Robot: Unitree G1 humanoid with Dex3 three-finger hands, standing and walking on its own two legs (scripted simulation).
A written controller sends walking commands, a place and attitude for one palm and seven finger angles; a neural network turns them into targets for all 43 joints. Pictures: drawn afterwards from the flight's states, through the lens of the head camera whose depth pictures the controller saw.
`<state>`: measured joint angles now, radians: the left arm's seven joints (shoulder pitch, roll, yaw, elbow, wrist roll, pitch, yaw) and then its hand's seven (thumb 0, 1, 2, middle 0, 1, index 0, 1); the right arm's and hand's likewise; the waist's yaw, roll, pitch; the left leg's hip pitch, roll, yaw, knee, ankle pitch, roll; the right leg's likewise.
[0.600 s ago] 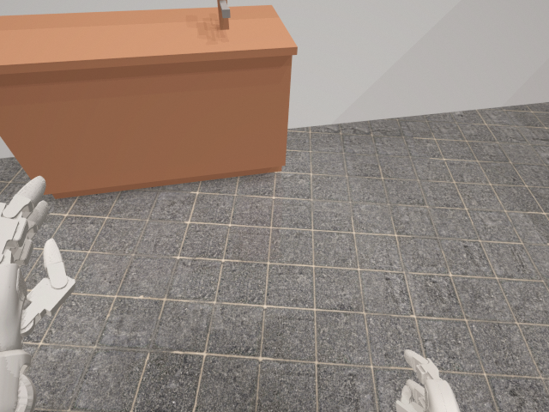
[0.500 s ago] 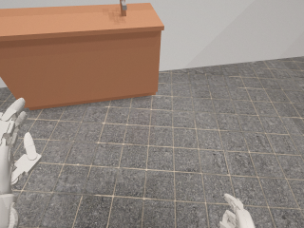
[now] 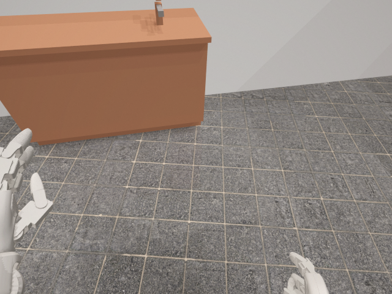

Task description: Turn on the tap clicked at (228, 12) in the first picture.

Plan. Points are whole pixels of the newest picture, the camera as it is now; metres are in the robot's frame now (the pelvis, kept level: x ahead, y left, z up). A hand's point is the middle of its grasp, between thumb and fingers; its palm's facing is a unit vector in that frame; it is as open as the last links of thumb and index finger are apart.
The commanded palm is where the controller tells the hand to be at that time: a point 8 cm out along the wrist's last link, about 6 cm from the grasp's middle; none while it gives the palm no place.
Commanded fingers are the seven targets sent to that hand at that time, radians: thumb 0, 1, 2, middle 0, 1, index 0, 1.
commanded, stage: walk to a spot facing it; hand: left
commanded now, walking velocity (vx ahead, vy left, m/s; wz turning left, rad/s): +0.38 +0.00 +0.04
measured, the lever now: (160, 13) +1.37 +0.27 +0.05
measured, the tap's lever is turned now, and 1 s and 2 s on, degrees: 0 0 0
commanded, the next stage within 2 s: turn to face it in 1.78 s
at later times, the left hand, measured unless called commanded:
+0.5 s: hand (66, 147) +0.32 +0.26 +0.16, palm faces +0.42 -0.82 -0.39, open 7.4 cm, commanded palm +0.25 +0.29 +0.18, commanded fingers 0.00 0.90 0.90 -0.20 -0.30 -0.20 -0.30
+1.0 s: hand (132, 90) +0.48 +0.18 +0.18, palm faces +0.41 -0.76 -0.50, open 7.4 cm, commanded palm +0.41 +0.23 +0.18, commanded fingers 0.00 0.90 0.90 -0.20 -0.30 -0.20 -0.30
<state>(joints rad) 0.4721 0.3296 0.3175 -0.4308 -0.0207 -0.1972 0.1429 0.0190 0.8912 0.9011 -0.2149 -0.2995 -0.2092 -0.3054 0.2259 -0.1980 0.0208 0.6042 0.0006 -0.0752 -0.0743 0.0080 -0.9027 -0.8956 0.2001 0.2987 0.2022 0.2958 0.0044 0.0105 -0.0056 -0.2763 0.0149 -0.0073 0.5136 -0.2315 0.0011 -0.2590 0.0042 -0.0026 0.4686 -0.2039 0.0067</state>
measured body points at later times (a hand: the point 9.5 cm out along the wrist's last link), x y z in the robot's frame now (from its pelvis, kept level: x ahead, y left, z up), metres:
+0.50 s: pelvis +0.10 +0.01 -0.01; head +0.11 +0.02 +0.44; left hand +0.29 +0.30 +0.19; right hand +0.24 -0.21 -0.10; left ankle +0.05 +0.11 -0.74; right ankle +0.07 -0.11 -0.65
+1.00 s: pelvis +0.28 -0.07 -0.01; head +0.32 -0.07 +0.44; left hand +0.45 +0.22 +0.21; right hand +0.47 -0.31 -0.10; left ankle +0.31 +0.09 -0.65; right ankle +0.32 -0.11 -0.74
